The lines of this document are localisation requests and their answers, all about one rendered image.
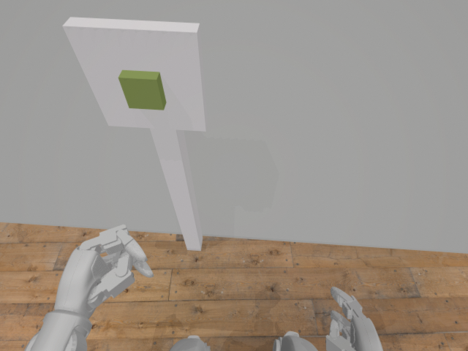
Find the panel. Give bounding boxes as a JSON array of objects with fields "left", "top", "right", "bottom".
[{"left": 63, "top": 17, "right": 208, "bottom": 251}]

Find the robot right shin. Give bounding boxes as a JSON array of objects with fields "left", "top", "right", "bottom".
[{"left": 284, "top": 331, "right": 299, "bottom": 337}]

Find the button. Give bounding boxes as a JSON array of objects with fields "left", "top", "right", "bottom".
[{"left": 118, "top": 70, "right": 166, "bottom": 110}]

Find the right robot thigh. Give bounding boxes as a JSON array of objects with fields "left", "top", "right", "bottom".
[{"left": 273, "top": 336, "right": 318, "bottom": 351}]

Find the right robot hand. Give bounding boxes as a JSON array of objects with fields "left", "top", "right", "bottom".
[{"left": 326, "top": 287, "right": 383, "bottom": 351}]

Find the robot left forearm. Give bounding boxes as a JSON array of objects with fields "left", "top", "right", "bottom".
[{"left": 24, "top": 310, "right": 92, "bottom": 351}]

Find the left robot hand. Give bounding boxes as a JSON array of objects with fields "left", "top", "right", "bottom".
[{"left": 54, "top": 224, "right": 154, "bottom": 319}]

